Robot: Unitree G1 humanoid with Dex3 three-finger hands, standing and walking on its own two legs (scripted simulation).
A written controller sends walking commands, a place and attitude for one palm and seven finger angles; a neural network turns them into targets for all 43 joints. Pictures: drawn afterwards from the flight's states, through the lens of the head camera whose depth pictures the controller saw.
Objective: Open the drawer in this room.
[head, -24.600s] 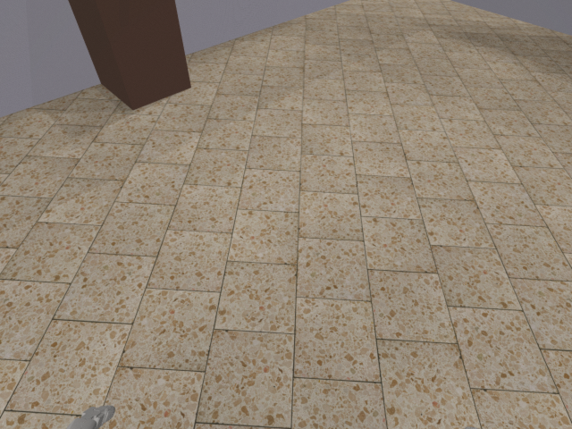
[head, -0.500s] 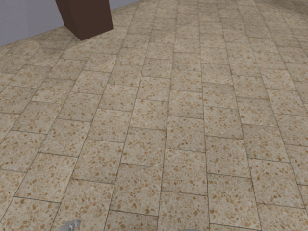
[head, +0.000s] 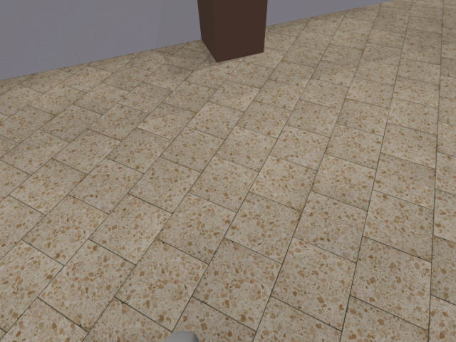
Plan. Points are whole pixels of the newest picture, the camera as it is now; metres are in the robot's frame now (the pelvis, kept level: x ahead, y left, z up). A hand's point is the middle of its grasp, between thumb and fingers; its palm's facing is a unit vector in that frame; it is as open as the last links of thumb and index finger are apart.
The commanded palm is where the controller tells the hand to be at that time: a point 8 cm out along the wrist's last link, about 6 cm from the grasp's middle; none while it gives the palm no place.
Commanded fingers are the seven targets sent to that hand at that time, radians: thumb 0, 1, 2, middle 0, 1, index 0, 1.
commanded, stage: turn or walk to find it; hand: left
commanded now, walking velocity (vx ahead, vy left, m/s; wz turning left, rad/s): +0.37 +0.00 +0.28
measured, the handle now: out of the picture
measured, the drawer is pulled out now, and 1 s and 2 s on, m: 0.00 0.00 0.00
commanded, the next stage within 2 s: none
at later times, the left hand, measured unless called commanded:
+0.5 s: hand (115, 313) +0.19 +0.28 -0.18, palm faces +0.13 -0.98 -0.16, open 7.4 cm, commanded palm none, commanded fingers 0.00 0.90 0.90 -0.20 -0.30 -0.20 -0.30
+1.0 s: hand (147, 244) +0.34 +0.24 -0.17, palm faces +0.19 -0.96 -0.22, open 7.3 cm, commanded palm none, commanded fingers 0.00 0.90 0.90 -0.20 -0.30 -0.20 -0.30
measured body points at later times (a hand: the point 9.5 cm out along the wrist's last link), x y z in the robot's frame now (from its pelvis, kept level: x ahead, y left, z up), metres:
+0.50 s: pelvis +0.14 +0.09 +0.00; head +0.15 +0.11 +0.45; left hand +0.18 +0.33 -0.16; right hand +0.15 -0.17 -0.14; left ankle +0.04 +0.15 -0.74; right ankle +0.24 -0.05 -0.66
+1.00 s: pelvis +0.37 +0.06 +0.00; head +0.39 +0.05 +0.45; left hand +0.33 +0.29 -0.15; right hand +0.46 -0.17 -0.16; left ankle +0.42 +0.23 -0.68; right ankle +0.38 -0.02 -0.74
